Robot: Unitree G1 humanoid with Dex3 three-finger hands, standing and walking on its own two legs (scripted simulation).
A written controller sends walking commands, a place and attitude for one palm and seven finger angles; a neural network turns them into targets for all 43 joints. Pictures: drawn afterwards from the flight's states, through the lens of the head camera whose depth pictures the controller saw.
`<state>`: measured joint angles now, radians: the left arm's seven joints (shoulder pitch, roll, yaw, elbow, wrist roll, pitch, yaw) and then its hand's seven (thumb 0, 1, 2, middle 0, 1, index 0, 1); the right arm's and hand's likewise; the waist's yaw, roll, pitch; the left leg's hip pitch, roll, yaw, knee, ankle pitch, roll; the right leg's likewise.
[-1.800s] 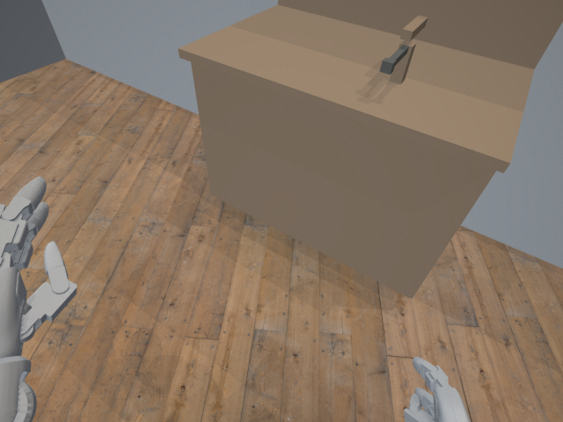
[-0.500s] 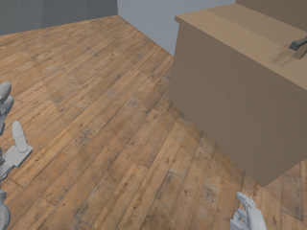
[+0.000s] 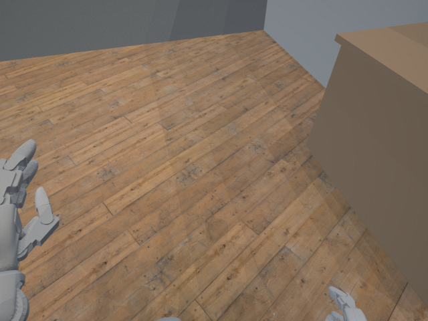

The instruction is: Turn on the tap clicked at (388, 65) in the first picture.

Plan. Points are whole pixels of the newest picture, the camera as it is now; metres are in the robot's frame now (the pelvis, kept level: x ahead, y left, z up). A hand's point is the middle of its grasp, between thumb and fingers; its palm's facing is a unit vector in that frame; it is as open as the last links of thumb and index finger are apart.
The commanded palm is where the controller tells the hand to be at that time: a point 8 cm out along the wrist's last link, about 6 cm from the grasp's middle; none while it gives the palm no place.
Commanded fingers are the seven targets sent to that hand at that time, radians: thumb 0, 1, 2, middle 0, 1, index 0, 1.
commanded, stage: walk around to get in front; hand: left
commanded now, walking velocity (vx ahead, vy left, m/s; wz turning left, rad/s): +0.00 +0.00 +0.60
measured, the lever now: out of the picture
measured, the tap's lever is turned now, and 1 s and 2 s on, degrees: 0 0 0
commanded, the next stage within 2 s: none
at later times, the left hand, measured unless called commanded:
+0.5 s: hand out of the picture +0.05 +0.28 +0.17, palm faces +0.61 -0.64 -0.47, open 7.4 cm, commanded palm +0.00 +0.30 +0.18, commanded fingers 0.00 0.90 0.90 -0.20 -0.30 -0.20 -0.30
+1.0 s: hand out of the picture -0.11 +0.30 +0.18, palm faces +0.84 -0.44 -0.32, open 7.4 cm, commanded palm -0.16 +0.31 +0.18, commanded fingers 0.00 0.90 0.90 -0.20 -0.30 -0.20 -0.30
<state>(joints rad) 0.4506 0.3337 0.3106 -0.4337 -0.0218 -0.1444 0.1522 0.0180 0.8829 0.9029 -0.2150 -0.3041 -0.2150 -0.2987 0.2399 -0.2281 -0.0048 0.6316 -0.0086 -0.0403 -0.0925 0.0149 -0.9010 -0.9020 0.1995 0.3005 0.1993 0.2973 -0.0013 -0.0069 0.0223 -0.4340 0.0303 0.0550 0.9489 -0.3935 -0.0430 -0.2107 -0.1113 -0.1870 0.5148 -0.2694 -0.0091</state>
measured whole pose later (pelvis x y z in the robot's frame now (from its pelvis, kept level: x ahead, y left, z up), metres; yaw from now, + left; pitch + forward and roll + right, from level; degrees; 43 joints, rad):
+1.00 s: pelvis -0.15 -0.01 -0.01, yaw +33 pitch -3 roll +2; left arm 0.44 0.35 0.37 -0.54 -0.02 -0.19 0.19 0.02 0.89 0.90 -0.21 -0.30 -0.21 -0.30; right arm 0.23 -0.20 -0.03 0.60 -0.01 -0.10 -0.08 0.01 -0.90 -0.90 0.19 0.30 0.19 0.30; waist 0.01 -0.07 0.02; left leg -0.22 0.04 0.09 0.60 -0.31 -0.01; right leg -0.48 -0.14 -0.13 1.06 -0.47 0.03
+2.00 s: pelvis +0.03 +0.11 -0.02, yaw +46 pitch +0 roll +0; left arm 0.47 0.43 0.41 -0.52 -0.02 -0.21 0.14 0.02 0.88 0.90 -0.21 -0.30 -0.21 -0.30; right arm 0.24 -0.11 0.03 0.63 0.01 -0.08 -0.05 0.01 -0.90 -0.90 0.20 0.30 0.20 0.30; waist 0.01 0.06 0.05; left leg -0.19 0.11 0.12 0.67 -0.43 -0.02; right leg -0.38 -0.06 -0.21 0.56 -0.17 -0.02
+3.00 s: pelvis +0.27 +0.30 -0.01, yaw +46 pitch -1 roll +2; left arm 0.46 0.30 0.35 -0.49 -0.02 -0.19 0.14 0.02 0.88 0.90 -0.21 -0.30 -0.21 -0.30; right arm 0.10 -0.26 -0.03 0.65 0.01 -0.02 -0.05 0.01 -0.90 -0.90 0.20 0.30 0.20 0.30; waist 0.01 0.05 0.12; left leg -0.53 0.10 0.06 1.21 -0.41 -0.04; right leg -0.33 -0.06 -0.17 0.61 -0.27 -0.07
